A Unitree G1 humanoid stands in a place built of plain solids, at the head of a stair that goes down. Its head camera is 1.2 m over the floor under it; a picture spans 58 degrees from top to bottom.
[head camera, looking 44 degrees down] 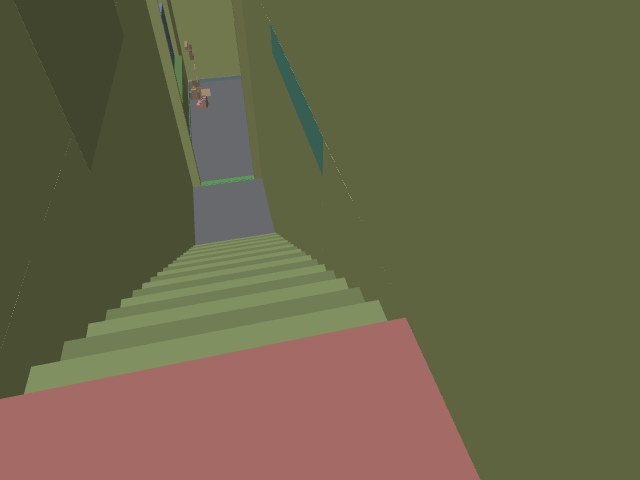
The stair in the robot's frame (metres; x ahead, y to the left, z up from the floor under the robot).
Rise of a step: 0.18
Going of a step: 0.23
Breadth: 1.35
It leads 13 degrees to the left of straight ahead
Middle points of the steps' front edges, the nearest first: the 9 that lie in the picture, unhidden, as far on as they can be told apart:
0.72 0.34 0.00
0.94 0.39 -0.18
1.16 0.44 -0.37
1.38 0.50 -0.55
1.60 0.55 -0.74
1.82 0.60 -0.92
2.04 0.65 -1.11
2.26 0.71 -1.29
2.48 0.76 -1.48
